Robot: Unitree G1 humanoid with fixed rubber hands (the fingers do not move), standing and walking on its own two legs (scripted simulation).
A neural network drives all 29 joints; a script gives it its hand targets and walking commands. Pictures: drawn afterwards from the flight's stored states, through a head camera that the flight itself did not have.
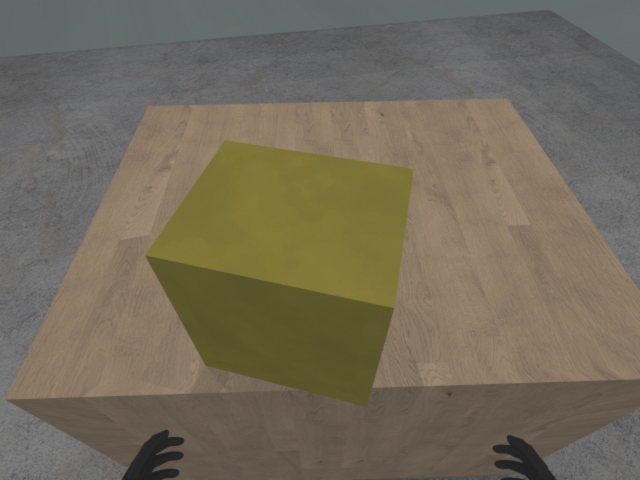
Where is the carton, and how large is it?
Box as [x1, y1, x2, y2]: [145, 140, 413, 406]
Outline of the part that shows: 225,140 145,255 206,365 366,406 394,306 413,169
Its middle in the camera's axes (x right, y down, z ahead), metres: -0.02 +0.05 +0.49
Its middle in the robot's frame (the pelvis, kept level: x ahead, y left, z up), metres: +0.34 +0.04 +0.07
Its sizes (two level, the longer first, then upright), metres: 0.228 0.184 0.249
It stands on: a pedestal, 0.70 m high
